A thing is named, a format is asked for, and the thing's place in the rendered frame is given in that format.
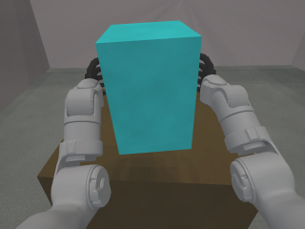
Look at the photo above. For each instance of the robot left hand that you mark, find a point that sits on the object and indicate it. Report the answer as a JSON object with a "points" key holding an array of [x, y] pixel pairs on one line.
{"points": [[92, 72]]}

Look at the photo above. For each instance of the pedestal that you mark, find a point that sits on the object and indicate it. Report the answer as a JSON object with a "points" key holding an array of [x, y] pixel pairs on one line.
{"points": [[177, 189]]}

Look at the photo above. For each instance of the robot right hand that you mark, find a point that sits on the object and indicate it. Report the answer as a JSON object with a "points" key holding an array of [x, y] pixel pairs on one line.
{"points": [[207, 69]]}

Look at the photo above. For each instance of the robot right forearm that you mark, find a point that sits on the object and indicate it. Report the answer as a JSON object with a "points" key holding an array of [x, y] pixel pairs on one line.
{"points": [[243, 133]]}

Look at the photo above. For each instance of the right robot upper arm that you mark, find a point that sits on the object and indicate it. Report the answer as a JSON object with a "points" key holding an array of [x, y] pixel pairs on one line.
{"points": [[266, 182]]}

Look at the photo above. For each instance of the robot left forearm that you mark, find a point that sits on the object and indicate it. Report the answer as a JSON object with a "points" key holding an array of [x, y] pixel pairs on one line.
{"points": [[82, 125]]}

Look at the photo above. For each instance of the carton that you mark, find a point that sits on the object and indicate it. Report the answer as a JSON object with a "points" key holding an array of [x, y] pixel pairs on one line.
{"points": [[150, 74]]}

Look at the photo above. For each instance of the left robot upper arm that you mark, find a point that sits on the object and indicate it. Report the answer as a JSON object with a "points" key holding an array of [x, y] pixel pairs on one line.
{"points": [[77, 193]]}

